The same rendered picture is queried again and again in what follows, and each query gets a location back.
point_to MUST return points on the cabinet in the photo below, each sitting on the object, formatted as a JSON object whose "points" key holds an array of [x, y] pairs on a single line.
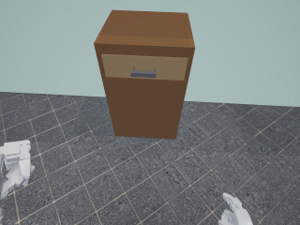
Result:
{"points": [[145, 108]]}

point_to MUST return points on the left robot hand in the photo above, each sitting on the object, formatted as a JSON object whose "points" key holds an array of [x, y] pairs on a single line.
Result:
{"points": [[16, 157]]}

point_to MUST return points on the right robot hand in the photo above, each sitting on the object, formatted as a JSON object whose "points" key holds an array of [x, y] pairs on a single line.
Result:
{"points": [[240, 216]]}

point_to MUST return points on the handle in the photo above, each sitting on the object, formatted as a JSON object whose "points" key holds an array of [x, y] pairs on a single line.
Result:
{"points": [[143, 74]]}

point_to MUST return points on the drawer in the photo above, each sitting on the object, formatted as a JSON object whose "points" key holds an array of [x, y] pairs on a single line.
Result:
{"points": [[167, 68]]}

